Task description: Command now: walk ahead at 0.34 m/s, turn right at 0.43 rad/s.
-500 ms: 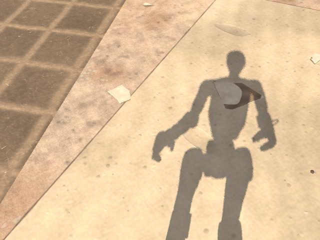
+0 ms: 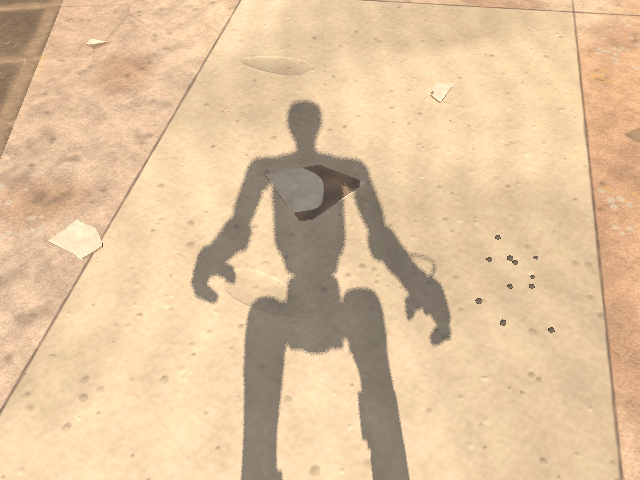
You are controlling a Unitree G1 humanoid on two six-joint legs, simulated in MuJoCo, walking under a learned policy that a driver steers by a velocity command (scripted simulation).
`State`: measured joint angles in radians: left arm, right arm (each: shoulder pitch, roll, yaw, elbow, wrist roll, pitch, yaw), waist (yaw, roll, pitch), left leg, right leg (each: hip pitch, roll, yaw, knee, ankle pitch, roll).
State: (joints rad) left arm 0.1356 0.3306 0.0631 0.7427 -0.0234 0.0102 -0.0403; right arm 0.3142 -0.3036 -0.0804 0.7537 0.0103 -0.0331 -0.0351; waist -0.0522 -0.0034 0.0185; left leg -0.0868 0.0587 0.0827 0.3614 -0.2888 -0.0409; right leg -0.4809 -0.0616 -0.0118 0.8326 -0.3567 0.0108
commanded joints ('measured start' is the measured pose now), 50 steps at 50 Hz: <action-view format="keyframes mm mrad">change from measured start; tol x32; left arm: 1 -47 49 2 -80 0 -21 -12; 5 339 290 70 7 13 -33 28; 50 93 215 60 -90 81 -33 58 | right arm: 1 -47 -197 -51 -58 18 -21 21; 50 -150 -97 -28 -264 5 64 11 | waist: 1 26 127 18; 5 175 -363 -134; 47 70 176 -148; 50 29 -323 -77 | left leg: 1 -138 204 -120 -141 -103 186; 7 -786 11 -176 895 -215 58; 18 -498 -6 -74 378 362 17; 26 -295 -117 8 208 192 128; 28 182 101 -311 168 826 273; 29 375 340 -804 98 804 522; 35 -236 86 -410 -81 312 315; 45 -222 50 -509 -9 82 248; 50 -562 -220 -213 532 -342 55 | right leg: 1 156 31 -68 -168 39 -20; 4 613 29 24 -335 82 -91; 6 660 -365 764 -626 -207 -339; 16 371 -123 -71 -658 719 -138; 26 511 -159 -156 -218 1117 -107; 27 429 -101 -173 -6 971 -65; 29 -117 192 27 625 -374 39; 30 -155 117 156 651 -274 27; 47 177 95 74 -310 112 36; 50 291 -337 558 -566 306 -235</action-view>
